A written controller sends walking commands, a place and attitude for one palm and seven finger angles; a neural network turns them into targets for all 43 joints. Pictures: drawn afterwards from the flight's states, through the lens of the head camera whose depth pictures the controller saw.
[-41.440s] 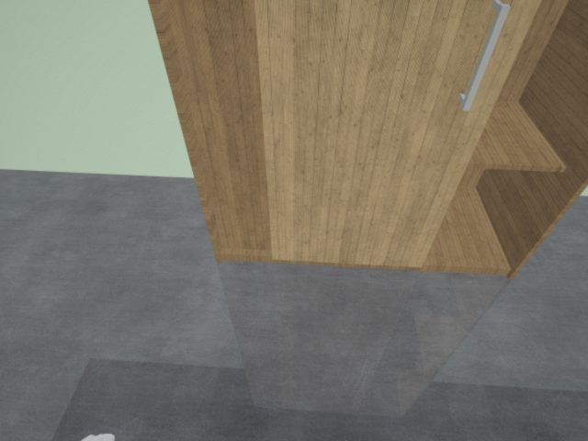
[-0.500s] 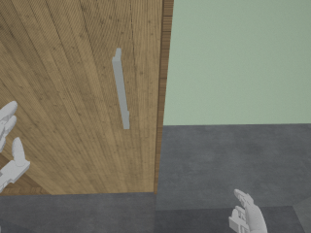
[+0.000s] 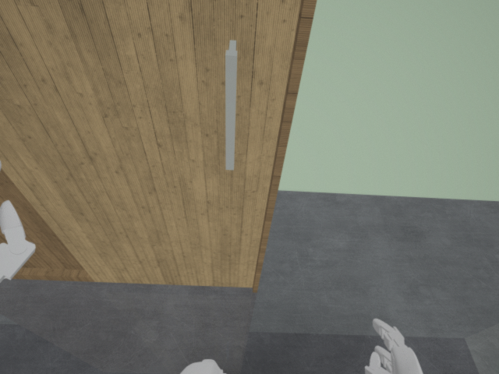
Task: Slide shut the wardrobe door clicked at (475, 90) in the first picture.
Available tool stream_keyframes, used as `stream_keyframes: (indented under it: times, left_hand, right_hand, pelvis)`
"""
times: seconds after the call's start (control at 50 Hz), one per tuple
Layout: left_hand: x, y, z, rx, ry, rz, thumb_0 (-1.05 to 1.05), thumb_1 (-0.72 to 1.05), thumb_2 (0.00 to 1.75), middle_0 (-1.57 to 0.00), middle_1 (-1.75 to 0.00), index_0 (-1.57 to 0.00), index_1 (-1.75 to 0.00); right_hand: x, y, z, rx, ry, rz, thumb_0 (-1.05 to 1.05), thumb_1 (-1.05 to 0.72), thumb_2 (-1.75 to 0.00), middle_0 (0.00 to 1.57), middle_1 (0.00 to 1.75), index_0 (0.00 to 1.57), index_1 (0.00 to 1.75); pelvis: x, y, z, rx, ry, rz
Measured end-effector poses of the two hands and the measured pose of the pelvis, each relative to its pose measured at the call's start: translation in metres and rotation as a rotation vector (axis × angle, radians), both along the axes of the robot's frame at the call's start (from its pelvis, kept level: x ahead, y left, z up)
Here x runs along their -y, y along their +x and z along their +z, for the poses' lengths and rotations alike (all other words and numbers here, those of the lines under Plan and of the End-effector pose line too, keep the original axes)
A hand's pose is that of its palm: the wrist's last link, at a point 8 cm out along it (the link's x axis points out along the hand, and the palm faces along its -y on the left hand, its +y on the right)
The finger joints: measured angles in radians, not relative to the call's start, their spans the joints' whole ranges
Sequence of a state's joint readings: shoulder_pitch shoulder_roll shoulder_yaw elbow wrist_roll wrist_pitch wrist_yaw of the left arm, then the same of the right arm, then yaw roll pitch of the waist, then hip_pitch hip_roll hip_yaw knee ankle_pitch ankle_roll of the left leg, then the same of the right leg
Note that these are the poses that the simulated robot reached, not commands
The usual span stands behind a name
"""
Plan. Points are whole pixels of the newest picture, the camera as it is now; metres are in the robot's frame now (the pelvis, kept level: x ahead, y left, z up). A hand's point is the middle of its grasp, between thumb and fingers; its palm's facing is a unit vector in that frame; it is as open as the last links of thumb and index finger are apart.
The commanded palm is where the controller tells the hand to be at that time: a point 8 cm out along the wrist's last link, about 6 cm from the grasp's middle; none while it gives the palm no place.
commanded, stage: step back with the hand held close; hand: left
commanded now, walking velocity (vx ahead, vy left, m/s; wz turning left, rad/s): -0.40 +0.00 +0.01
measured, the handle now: (231, 113) +0.50 +0.08 +0.15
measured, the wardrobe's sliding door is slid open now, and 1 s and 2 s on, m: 0.00 0.00 0.00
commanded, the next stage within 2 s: stop stepping back and stand still in 0.52 s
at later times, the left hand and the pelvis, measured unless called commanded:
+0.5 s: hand out of the picture +0.14 +0.29 +0.19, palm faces +0.40 -0.82 -0.42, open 7.4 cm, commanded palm +0.08 +0.32 +0.19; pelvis -0.07 +0.02 +0.02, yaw -2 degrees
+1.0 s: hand out of the picture +0.03 +0.30 +0.19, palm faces +0.33 -0.83 -0.46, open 7.4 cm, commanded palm +0.00 +0.34 +0.19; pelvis -0.17 +0.06 +0.02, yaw -6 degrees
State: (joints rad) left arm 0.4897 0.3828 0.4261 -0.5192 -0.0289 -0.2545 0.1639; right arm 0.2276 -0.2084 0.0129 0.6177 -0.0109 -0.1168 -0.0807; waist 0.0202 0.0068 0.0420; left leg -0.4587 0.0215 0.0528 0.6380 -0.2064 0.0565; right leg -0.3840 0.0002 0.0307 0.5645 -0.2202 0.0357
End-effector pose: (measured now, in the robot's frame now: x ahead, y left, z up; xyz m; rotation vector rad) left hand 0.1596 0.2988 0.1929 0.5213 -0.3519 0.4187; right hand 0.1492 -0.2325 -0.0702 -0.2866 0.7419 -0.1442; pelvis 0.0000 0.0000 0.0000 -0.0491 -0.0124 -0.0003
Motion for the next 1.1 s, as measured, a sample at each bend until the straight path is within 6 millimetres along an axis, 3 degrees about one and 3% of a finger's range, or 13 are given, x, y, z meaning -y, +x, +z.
stream_keyframes:
  times: [0.14,0.3,0.44,0.52,0.6,0.68,0.76,0.82,0.9,1.0,1.1]
  left_hand:
    - [-0.009,-0.02,0.007,0.018,0.067,0.008,0.01,0.89,0.9,-0.21,-0.3,-0.22,-0.3]
    - [-0.001,-0.034,-0.001,0.013,-0.003,-0.071,0.01,0.89,0.9,-0.21,-0.3,-0.21,-0.3]
    - [-0.023,-0.046,0.009,0.001,0.037,-0.092,0.01,0.89,0.9,-0.21,-0.3,-0.22,-0.3]
    - [-0.026,-0.07,0.016,0.002,0.007,-0.08,0.01,0.89,0.9,-0.21,-0.3,-0.22,-0.3]
    - [-0.018,-0.09,0.011,0.016,0.002,-0.099,0.01,0.89,0.9,-0.21,-0.3,-0.21,-0.3]
    - [-0.018,-0.094,0.007,0.053,-0.042,-0.15,0.01,0.89,0.9,-0.21,-0.3,-0.21,-0.3]
    - [-0.031,-0.09,-0.007,0.043,-0.064,-0.164,0.01,0.89,0.9,-0.21,-0.3,-0.22,-0.3]
    - [-0.038,-0.098,-0.006,-0.015,-0.058,-0.153,0.01,0.89,0.9,-0.21,-0.3,-0.22,-0.3]
    - [-0.036,-0.127,0.009,-0.061,-0.019,-0.158,0.01,0.89,0.9,-0.21,-0.3,-0.21,-0.3]
    - [-0.044,-0.162,0.015,-0.055,0.039,-0.143,0.01,0.89,0.9,-0.21,-0.3,-0.22,-0.3]
    - [-0.07,-0.161,-0.001,0.017,-0.083,-0.054,0.01,0.89,0.9,-0.21,-0.3,-0.22,-0.3]
  right_hand:
    - [-0.005,-0.011,0.002,0.019,0.006,0.016,0.01,-0.9,-0.9,0.2,0.3,0.2,0.3]
    - [-0.007,-0.025,0.006,0.008,-0.014,0.006,0.01,-0.9,-0.9,0.2,0.3,0.2,0.3]
    - [-0.02,-0.047,0.024,0.05,-0.029,-0.016,0.01,-0.9,-0.9,0.2,0.3,0.2,0.3]
    - [-0.027,-0.066,0.031,0.062,-0.006,-0.009,0.01,-0.9,-0.9,0.2,0.3,0.2,0.3]
    - [-0.027,-0.088,0.022,0.058,0.0,-0.004,0.01,-0.9,-0.9,0.2,0.3,0.2,0.3]
    - [-0.028,-0.122,0.015,0.013,-0.019,-0.054,0.01,-0.9,-0.9,0.2,0.3,0.2,0.3]
    - [-0.029,-0.152,0.012,0.019,-0.041,-0.12,0.01,-0.9,-0.9,0.2,0.3,0.2,0.3]
    - [-0.036,-0.178,0.02,0.012,-0.022,-0.143,0.01,-0.9,-0.9,0.2,0.3,0.2,0.3]
    - [-0.044,-0.207,0.029,0.0,0.004,-0.135,0.01,-0.9,-0.9,0.2,0.3,0.2,0.3]
    - [-0.04,-0.226,0.013,-0.061,-0.016,-0.112,0.01,-0.9,-0.9,0.2,0.3,0.2,0.3]
    - [-0.041,-0.234,0.009,-0.047,-0.053,-0.152,0.01,-0.9,-0.9,0.2,0.3,0.2,0.3]
  pelvis:
    - [0.003,-0.014,-0.002,-0.019,-0.02,0.027]
    - [-0.007,-0.036,0.001,-0.019,-0.016,-0.007]
    - [-0.018,-0.062,0.01,-0.019,-0.049,-0.013]
    - [-0.02,-0.076,0.016,-0.038,-0.063,-0.04]
    - [-0.022,-0.098,0.008,-0.045,-0.014,-0.092]
    - [-0.033,-0.111,0.006,-0.012,-0.012,-0.1]
    - [-0.043,-0.127,-0.001,-0.007,-0.008,-0.083]
    - [-0.045,-0.141,0.008,0.005,0.0,-0.09]
    - [-0.047,-0.152,0.022,0.0,-0.012,-0.083]
    - [-0.057,-0.172,0.015,0.003,0.013,-0.107]
    - [-0.072,-0.176,0.008,0.017,0.013,-0.117]
